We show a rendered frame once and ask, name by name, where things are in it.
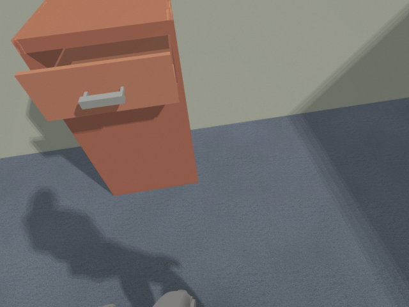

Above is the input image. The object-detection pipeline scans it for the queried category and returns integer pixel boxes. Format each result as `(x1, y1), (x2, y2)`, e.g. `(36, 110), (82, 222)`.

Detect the cabinet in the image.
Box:
(11, 0), (198, 196)

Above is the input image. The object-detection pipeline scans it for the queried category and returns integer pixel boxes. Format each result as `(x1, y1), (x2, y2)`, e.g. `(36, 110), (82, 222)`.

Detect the handle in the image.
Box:
(78, 86), (125, 109)

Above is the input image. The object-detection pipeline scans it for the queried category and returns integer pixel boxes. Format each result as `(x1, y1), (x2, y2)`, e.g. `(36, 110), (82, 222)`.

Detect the robot left thigh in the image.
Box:
(153, 291), (196, 307)

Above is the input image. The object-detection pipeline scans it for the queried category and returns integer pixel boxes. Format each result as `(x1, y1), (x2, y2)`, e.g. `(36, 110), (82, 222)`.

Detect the drawer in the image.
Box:
(14, 35), (179, 122)

